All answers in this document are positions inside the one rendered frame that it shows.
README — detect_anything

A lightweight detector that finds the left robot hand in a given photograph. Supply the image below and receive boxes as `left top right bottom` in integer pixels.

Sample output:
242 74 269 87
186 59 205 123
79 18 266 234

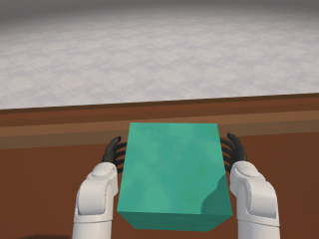
101 136 128 174

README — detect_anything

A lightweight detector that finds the right robot hand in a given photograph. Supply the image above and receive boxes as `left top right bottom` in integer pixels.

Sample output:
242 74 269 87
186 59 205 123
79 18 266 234
219 132 247 173

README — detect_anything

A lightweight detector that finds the carton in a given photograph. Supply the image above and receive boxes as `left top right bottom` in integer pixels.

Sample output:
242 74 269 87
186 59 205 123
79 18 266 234
117 122 233 232

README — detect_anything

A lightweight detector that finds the right robot forearm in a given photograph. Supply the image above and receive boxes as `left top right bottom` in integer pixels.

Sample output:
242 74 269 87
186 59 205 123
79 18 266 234
229 160 280 239

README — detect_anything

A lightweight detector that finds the left robot forearm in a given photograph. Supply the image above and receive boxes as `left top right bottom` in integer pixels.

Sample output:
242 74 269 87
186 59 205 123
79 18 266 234
72 162 119 239

